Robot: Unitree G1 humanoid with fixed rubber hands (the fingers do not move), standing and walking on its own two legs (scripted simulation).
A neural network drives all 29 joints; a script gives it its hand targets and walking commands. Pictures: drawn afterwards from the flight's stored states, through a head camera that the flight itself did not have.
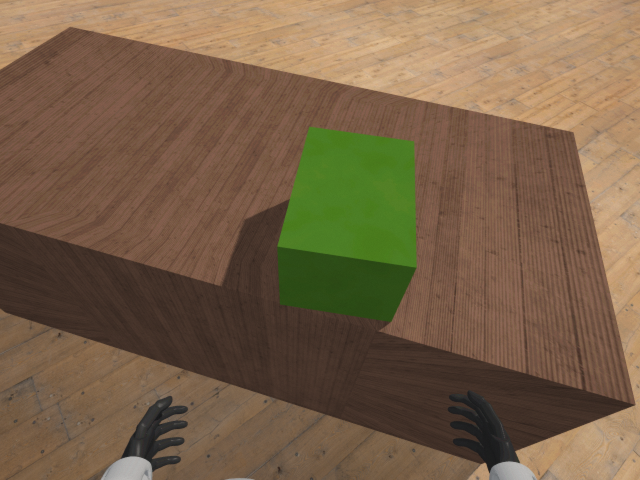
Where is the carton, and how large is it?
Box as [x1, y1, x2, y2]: [277, 127, 416, 321]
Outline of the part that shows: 309,127 277,246 280,304 390,321 416,267 413,141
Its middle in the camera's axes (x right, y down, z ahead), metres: +0.05 -0.03 +0.70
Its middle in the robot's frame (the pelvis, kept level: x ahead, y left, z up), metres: +0.53 -0.03 -0.06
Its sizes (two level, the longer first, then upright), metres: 0.287 0.199 0.173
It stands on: a pedestal, 0.63 m high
